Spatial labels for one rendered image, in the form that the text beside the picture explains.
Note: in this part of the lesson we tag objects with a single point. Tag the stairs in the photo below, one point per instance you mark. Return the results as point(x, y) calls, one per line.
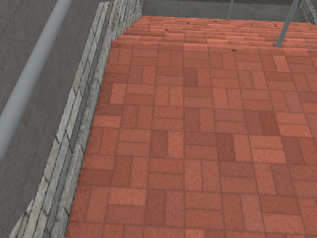
point(204, 31)

